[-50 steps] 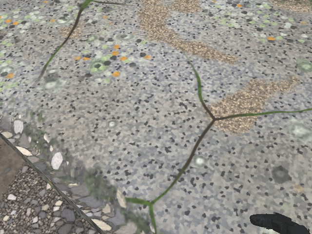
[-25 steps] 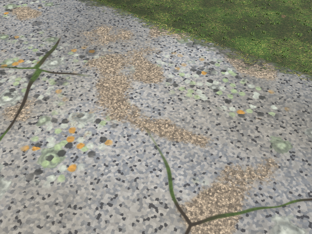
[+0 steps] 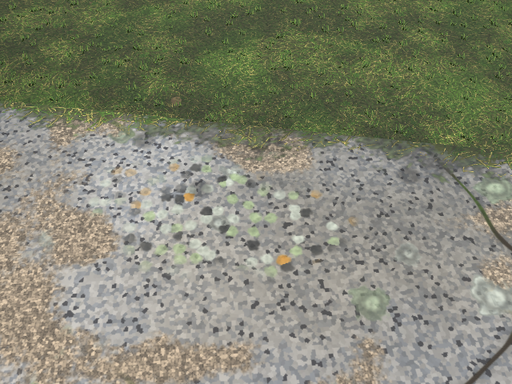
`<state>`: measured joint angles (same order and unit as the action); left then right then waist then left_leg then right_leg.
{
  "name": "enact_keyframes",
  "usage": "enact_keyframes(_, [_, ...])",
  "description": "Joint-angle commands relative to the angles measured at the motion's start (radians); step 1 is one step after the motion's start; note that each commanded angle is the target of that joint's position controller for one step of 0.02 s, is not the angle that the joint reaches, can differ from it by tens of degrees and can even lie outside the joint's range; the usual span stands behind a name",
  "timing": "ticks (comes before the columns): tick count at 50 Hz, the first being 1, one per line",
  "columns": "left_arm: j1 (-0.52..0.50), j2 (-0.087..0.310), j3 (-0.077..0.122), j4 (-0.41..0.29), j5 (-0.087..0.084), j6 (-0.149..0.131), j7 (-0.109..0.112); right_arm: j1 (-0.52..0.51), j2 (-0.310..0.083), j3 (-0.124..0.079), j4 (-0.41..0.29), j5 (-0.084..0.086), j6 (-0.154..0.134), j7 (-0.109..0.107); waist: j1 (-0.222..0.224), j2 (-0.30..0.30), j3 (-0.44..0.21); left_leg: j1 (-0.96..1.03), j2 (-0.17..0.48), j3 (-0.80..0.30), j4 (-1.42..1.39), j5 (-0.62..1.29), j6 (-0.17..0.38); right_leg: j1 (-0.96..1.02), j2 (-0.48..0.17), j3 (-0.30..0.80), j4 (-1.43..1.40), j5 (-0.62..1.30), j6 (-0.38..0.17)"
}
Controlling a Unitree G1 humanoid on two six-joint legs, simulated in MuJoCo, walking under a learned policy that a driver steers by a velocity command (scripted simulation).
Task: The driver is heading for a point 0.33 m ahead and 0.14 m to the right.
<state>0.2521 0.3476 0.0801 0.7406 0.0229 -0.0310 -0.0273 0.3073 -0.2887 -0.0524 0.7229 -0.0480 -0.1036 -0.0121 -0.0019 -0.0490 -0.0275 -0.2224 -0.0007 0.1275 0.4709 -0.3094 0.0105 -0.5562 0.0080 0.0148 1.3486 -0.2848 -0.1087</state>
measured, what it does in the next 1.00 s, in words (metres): walks ahead, turning right: right foot, then left foot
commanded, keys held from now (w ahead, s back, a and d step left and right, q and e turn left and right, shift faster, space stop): w+e+shift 0.14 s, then shift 0.86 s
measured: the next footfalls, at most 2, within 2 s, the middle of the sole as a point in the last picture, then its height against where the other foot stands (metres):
right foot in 0.26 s outside the picture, level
left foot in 0.68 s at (237, 316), level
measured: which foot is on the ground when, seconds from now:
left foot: down 0.00-0.24, up 0.26-0.66, down 0.68-1.00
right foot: up 0.00-0.24, down 0.26-0.68, up 0.70-0.92, down 0.94-1.00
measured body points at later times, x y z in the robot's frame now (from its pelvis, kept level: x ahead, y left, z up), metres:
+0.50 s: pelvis +0.39 -0.01 +0.00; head +0.43 -0.02 +0.45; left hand +0.58 +0.20 -0.12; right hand +0.47 -0.32 -0.09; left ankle +0.53 +0.14 -0.66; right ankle +0.40 -0.06 -0.73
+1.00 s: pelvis +0.52 +0.01 -0.01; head +0.53 +0.00 +0.44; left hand +0.69 +0.22 -0.14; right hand +0.58 -0.26 -0.12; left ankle +0.64 +0.09 -0.73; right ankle +0.46 -0.12 -0.73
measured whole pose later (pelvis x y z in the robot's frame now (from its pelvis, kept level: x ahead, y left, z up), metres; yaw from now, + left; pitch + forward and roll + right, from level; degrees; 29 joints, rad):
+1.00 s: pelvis +0.52 +0.01 -0.01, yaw -20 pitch +1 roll +0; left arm 0.23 0.22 0.04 0.85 0.02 0.04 0.03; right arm 0.16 -0.19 -0.02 0.74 -0.02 0.00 -0.01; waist 0.00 0.01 0.00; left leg -0.41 -0.01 0.01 0.55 -0.16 0.01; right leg -0.28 -0.03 0.04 0.61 -0.34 0.03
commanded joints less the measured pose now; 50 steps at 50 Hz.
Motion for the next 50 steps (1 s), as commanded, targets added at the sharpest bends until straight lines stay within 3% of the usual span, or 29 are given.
enact_keyframes(1, [-0.120, -0.064, -0.040, -0.155, 0.018, 0.019, -0.028, 0.113, 0.000, 0.006, 0.030, 0.029, -0.032, 0.017, -0.004, 0.138, 0.076, 0.179, 0.271, -0.195, -0.256, 0.388, 0.057, -0.323, -0.100, 0.033, -0.014, 0.023, 0.001])
enact_keyframes(4, [-0.199, -0.054, -0.053, -0.205, 0.016, 0.020, -0.049, 0.068, -0.030, 0.007, 0.055, 0.025, -0.039, 0.016, 0.032, 0.155, 0.120, 0.091, 0.197, 0.013, -0.310, 0.582, 0.015, -0.244, -0.077, -0.033, -0.183, 0.207, 0.001])
enact_keyframes(6, [-0.273, -0.048, -0.063, -0.221, 0.011, 0.020, -0.064, 0.071, -0.056, 0.004, 0.070, 0.028, -0.039, 0.010, 0.026, 0.098, 0.166, 0.069, 0.158, 0.110, -0.347, 0.672, -0.016, -0.147, -0.047, -0.126, -0.400, 0.289, -0.016])
enact_keyframes(8, [-0.276, -0.056, -0.071, -0.212, 0.017, 0.010, -0.071, 0.128, -0.103, -0.001, 0.083, 0.031, -0.041, 0.001, 0.025, 0.093, 0.167, 0.085, 0.166, 0.143, -0.252, 1.136, -0.035, 0.012, 0.035, -0.221, -0.530, 0.311, -0.040])
enact_keyframes(10, [-0.123, -0.022, -0.057, -0.155, 0.038, -0.010, -0.063, 0.135, -0.173, -0.016, 0.081, 0.044, -0.026, -0.024, 0.113, 0.128, 0.073, 0.080, 0.199, 0.110, -0.015, 1.321, -0.026, 0.275, 0.118, -0.217, -0.639, 0.311, -0.057])
enact_keyframes(11, [0.059, 0.024, -0.034, -0.091, 0.046, -0.017, -0.051, 0.112, -0.194, -0.019, 0.070, 0.047, -0.015, -0.031, 0.190, 0.135, -0.026, 0.039, 0.216, 0.089, 0.211, 1.294, -0.017, 0.493, 0.138, -0.154, -0.686, 0.333, -0.084])
enact_keyframes(12, [0.217, 0.057, -0.012, -0.032, 0.046, -0.024, -0.030, 0.078, -0.197, -0.021, 0.059, 0.052, -0.008, -0.028, 0.258, 0.113, -0.084, -0.038, 0.180, 0.108, 0.497, 1.032, -0.016, 0.681, 0.087, -0.060, -0.809, 0.474, -0.118])
enact_keyframes(13, [0.162, 0.120, 0.011, -0.029, 0.024, -0.020, -0.003, 0.092, -0.122, -0.016, 0.032, 0.045, 0.004, -0.014, 0.167, -0.102, -0.107, -0.257, -0.025, 0.119, 0.920, -0.153, -0.025, 0.852, -0.100, 0.126, -0.772, 0.959, -0.140])
enact_keyframes(14, [0.090, 0.222, 0.010, -0.133, -0.007, -0.030, 0.015, 0.220, -0.076, 0.020, -0.034, 0.032, -0.035, -0.010, 0.060, -0.177, -0.388, -0.438, 0.000, -0.181, 1.206, -0.379, -0.048, 1.120, -0.352, 0.540, -0.663, 1.508, -0.300])
enact_keyframes(15, [0.105, 0.180, 0.023, -0.134, 0.012, -0.019, 0.016, 0.158, -0.169, 0.010, -0.049, 0.080, -0.046, -0.002, 0.140, -0.050, -0.591, -0.470, 0.002, -0.318, 1.268, -0.308, -0.066, 1.159, -0.419, 0.639, -0.789, 1.181, -0.430])
enact_keyframes(16, [0.045, 0.159, 0.022, -0.125, -0.003, -0.026, 0.006, 0.133, -0.171, 0.005, -0.048, 0.101, -0.039, -0.004, 0.081, 0.115, -0.435, -0.504, 0.040, -0.284, 1.162, -0.229, -0.066, 0.972, -0.361, 0.605, -0.890, 0.874, -0.396])
enact_keyframes(17, [-0.053, 0.099, 0.009, -0.140, -0.041, -0.038, 0.003, 0.084, -0.160, 0.001, -0.052, 0.085, -0.026, -0.019, 0.030, 0.224, -0.266, -0.512, 0.087, -0.251, 1.060, -0.168, -0.073, 0.754, -0.315, 0.540, -0.950, 0.712, -0.334])
enact_keyframes(18, [-0.116, 0.068, -0.006, -0.149, -0.049, -0.048, 0.003, 0.078, -0.151, -0.004, -0.039, 0.072, -0.006, -0.032, -0.017, 0.251, -0.137, -0.460, 0.109, -0.234, 1.016, -0.153, -0.087, 0.538, -0.286, 0.474, -0.982, 0.729, -0.300])
enact_keyframes(20, [-0.136, 0.044, -0.013, -0.128, -0.031, -0.061, -0.001, 0.094, -0.132, -0.014, -0.041, 0.064, 0.031, -0.043, -0.068, 0.193, -0.033, -0.339, 0.136, -0.222, 0.904, -0.138, -0.097, 0.252, -0.234, 0.342, -1.025, 0.772, -0.261])
enact_keyframes(22, [-0.118, 0.030, -0.016, -0.091, -0.030, -0.066, 0.005, 0.053, -0.063, -0.002, -0.065, 0.050, 0.033, -0.050, -0.067, 0.108, -0.017, -0.296, 0.126, -0.189, 0.723, -0.077, -0.098, 0.151, -0.159, 0.209, -1.035, 0.859, -0.224])
enact_keyframes(25, [-0.108, 0.029, -0.012, -0.063, -0.028, -0.037, 0.029, -0.012, -0.007, 0.014, -0.068, 0.035, 0.030, -0.041, -0.039, 0.034, -0.085, -0.245, 0.081, -0.142, 0.446, 0.178, -0.087, 0.195, -0.060, 0.063, -0.994, 0.872, -0.158])
enact_keyframes(30, [-0.036, 0.006, -0.018, -0.016, -0.034, -0.003, 0.033, -0.168, -0.038, 0.011, -0.105, 0.047, 0.028, -0.009, 0.035, -0.033, -0.075, -0.240, 0.049, -0.160, 0.188, 0.321, -0.059, 0.336, -0.114, 0.113, -0.929, 0.657, -0.123])
enact_keyframes(32, [-0.047, 0.005, -0.020, -0.011, -0.034, -0.001, 0.030, -0.165, -0.063, -0.003, -0.111, 0.035, 0.019, 0.004, 0.011, -0.035, -0.074, -0.186, 0.028, -0.150, 0.072, 0.312, -0.018, 0.361, -0.134, 0.152, -0.848, 0.597, -0.093])
enact_keyframes(33, [-0.043, -0.004, -0.024, -0.007, -0.035, -0.004, 0.029, -0.134, -0.071, -0.010, -0.100, 0.026, 0.014, 0.008, -0.009, -0.029, -0.081, -0.105, 0.021, -0.142, -0.011, 0.425, 0.008, 0.354, -0.108, 0.150, -0.799, 0.523, -0.059])
enact_keyframes(34, [-0.009, -0.024, -0.028, -0.008, -0.019, -0.015, 0.030, -0.119, -0.114, -0.020, -0.102, 0.014, 0.008, 0.003, 0.007, 0.019, -0.102, 0.010, 0.096, -0.215, 0.005, 0.810, 0.041, 0.309, -0.046, 0.126, -0.727, 0.385, -0.008])
enact_keyframes(35, [0.124, -0.064, -0.038, 0.013, -0.011, -0.030, 0.028, -0.113, -0.135, -0.017, -0.120, -0.011, 0.008, -0.004, 0.059, 0.163, -0.180, 0.220, 0.259, -0.363, 0.076, 1.173, 0.176, 0.150, 0.027, 0.101, -0.598, 0.087, 0.060])
enact_keyframes(36, [0.148, -0.042, -0.039, 0.032, -0.022, -0.033, 0.028, -0.055, -0.060, -0.006, -0.098, -0.004, 0.021, -0.006, 0.009, 0.283, -0.300, 0.289, 0.373, -0.493, 0.059, 1.214, 0.299, 0.126, 0.024, 0.080, -0.480, -0.189, 0.116])
enact_keyframes(37, [0.074, 0.006, -0.027, 0.016, -0.031, -0.015, 0.026, -0.032, -0.015, 0.008, -0.084, 0.015, 0.031, -0.002, -0.023, 0.267, -0.298, 0.289, 0.379, -0.556, 0.018, 1.050, 0.318, 0.083, 0.002, 0.092, -0.416, -0.360, 0.144])
enact_keyframes(39, [-0.012, 0.008, -0.017, 0.007, -0.036, 0.041, 0.037, -0.074, -0.057, -0.001, -0.076, 0.026, 0.056, 0.003, -0.022, 0.150, -0.206, 0.162, 0.338, -0.553, -0.061, 0.590, 0.262, 0.056, -0.025, 0.087, -0.353, -0.371, 0.172])
enact_keyframes(41, [-0.006, -0.020, -0.017, 0.019, -0.033, 0.078, 0.048, -0.196, -0.082, -0.010, -0.098, 0.025, 0.075, 0.001, 0.023, 0.159, -0.096, -0.047, 0.263, -0.456, -0.139, 0.283, 0.191, 0.137, -0.045, 0.062, -0.472, -0.278, 0.173])
enact_keyframes(46, [0.063, -0.067, -0.021, 0.081, -0.010, 0.071, 0.055, -0.196, -0.013, 0.003, -0.069, 0.035, 0.093, -0.006, 0.042, 0.201, -0.085, -0.165, 0.142, -0.301, -0.145, -0.084, 0.112, 0.370, 0.000, -0.026, -0.797, 0.041, 0.129])
enact_keyframes(48, [0.025, -0.022, -0.017, 0.056, 0.009, 0.066, 0.059, -0.167, 0.000, 0.007, -0.051, 0.029, 0.086, -0.003, 0.014, 0.138, -0.031, -0.201, 0.102, -0.274, -0.107, -0.206, 0.042, 0.348, -0.079, 0.056, -0.858, 0.016, 0.083])
enact_keyframes(49, [0.012, 0.011, -0.004, 0.074, -0.005, 0.062, 0.060, -0.155, -0.008, 0.000, -0.055, 0.029, 0.083, -0.002, -0.019, 0.018, 0.010, -0.140, 0.047, -0.199, -0.078, -0.144, 0.016, 0.217, -0.075, 0.074, -0.881, -0.159, 0.052])
enact_keyframes(50, [-0.010, -0.025, -0.012, 0.068, -0.009, 0.051, 0.060, -0.177, -0.018, -0.003, -0.049, 0.023, 0.080, -0.006, -0.010, 0.007, 0.029, -0.073, 0.036, -0.182, -0.028, -0.070, 0.005, 0.147, -0.073, 0.080, -0.919, -0.219, 0.053])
